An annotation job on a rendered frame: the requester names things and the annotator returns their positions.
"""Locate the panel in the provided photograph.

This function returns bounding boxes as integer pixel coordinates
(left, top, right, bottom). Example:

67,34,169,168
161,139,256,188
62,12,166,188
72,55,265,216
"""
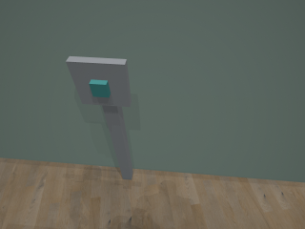
66,56,133,180

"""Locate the button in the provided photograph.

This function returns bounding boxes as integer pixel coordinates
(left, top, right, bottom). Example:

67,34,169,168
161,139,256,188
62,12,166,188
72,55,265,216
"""
89,79,111,98

